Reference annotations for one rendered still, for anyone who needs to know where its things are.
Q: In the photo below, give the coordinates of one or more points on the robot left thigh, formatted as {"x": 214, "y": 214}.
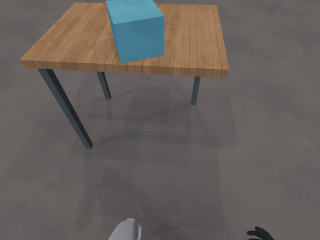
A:
{"x": 127, "y": 230}

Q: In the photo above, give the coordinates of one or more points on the carton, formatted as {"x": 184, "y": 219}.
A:
{"x": 138, "y": 29}

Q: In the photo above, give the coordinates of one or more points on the table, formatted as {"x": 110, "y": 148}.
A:
{"x": 82, "y": 40}

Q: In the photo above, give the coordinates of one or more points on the robot right hand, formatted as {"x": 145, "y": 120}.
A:
{"x": 261, "y": 233}

